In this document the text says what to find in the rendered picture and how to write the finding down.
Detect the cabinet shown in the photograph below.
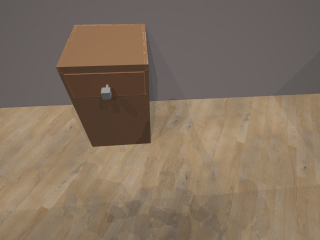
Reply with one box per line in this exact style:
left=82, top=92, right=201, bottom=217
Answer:
left=56, top=24, right=151, bottom=147

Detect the drawer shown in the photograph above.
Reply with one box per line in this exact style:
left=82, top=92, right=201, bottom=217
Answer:
left=64, top=71, right=145, bottom=98

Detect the handle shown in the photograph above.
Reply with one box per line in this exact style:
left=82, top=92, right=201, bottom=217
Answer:
left=101, top=84, right=112, bottom=100

